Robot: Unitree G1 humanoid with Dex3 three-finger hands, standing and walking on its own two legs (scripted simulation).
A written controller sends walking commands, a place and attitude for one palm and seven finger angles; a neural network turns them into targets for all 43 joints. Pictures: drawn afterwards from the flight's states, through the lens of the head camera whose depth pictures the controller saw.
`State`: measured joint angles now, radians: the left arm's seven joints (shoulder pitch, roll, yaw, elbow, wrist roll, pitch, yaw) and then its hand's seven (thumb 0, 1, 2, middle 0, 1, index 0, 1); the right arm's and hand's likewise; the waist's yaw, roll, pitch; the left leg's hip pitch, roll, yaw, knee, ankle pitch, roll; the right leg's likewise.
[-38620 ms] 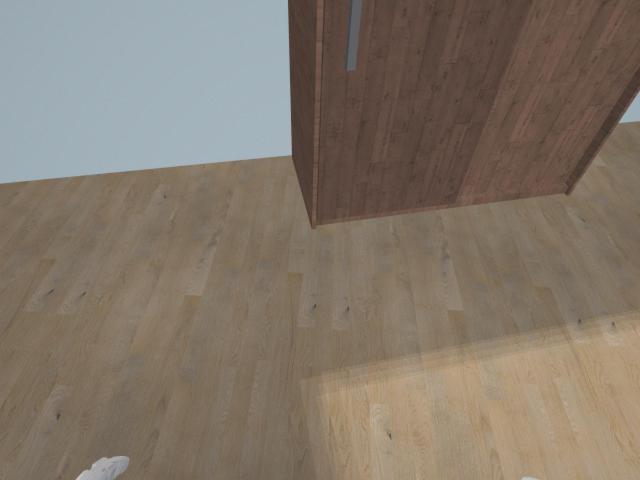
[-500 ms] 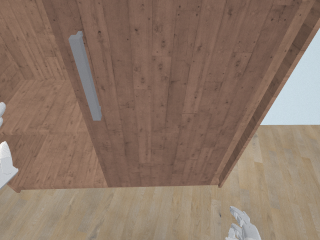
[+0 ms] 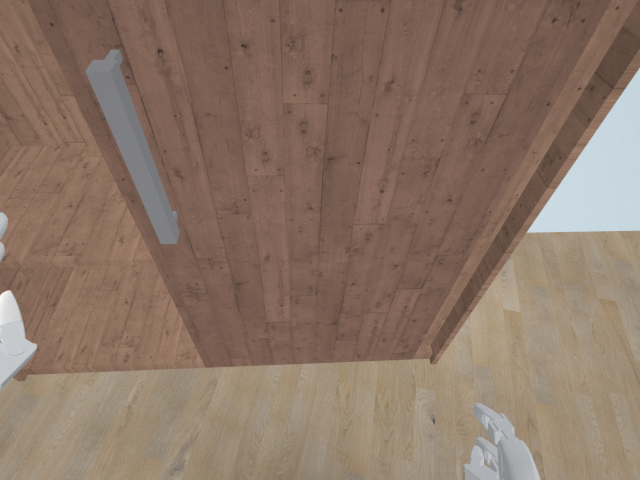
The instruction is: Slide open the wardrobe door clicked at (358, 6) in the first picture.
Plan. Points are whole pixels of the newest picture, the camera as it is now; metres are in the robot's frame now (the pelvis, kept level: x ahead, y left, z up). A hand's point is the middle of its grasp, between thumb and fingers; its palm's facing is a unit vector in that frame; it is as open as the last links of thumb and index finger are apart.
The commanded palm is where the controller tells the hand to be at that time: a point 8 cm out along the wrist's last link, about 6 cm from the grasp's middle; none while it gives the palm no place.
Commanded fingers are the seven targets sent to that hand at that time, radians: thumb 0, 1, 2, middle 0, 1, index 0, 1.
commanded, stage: stop stepping back and stand still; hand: left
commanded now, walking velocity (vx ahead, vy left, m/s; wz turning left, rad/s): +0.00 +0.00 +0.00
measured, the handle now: (146, 160) +0.50 +0.29 +0.11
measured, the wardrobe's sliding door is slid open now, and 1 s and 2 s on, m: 0.56 0.56 0.56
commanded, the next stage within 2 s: let the arm hang, fingers relaxed in 0.32 s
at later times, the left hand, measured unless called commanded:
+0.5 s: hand (83, 375) +0.21 +0.27 +0.06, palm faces +0.26 -0.84 -0.48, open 7.4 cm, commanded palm none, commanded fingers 0.00 0.90 0.90 -0.20 -0.30 -0.20 -0.30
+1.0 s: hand out of the picture -0.08 +0.21 -0.18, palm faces +0.04 -0.97 -0.22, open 7.3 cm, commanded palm none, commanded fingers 0.00 0.90 0.90 -0.20 -0.30 -0.20 -0.30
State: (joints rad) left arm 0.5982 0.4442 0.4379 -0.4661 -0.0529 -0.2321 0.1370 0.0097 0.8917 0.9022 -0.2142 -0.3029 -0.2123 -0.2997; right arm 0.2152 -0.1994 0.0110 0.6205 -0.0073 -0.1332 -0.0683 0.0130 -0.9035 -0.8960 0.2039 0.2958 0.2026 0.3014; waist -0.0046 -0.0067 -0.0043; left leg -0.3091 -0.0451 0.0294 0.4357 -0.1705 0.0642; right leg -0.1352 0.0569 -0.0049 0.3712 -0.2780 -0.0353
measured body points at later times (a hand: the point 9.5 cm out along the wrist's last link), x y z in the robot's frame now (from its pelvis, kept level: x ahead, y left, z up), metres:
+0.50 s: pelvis -0.01 +0.00 -0.01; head +0.00 -0.01 +0.44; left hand +0.19 +0.31 +0.09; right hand +0.17 -0.26 -0.10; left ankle +0.03 +0.07 -0.74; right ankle -0.06 -0.10 -0.74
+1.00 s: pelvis -0.03 +0.00 +0.00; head +0.00 +0.02 +0.45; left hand -0.08 +0.26 -0.16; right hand +0.03 -0.27 -0.14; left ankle +0.03 +0.07 -0.74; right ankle -0.06 -0.10 -0.74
